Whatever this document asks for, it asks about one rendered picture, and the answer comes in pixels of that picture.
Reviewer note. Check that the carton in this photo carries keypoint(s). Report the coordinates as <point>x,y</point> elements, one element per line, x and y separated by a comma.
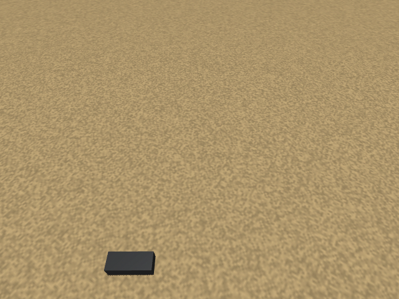
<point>130,263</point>

